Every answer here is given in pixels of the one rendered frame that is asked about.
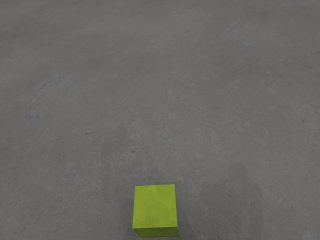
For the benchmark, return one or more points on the carton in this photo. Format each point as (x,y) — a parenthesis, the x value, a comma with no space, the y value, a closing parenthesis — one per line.
(155,211)

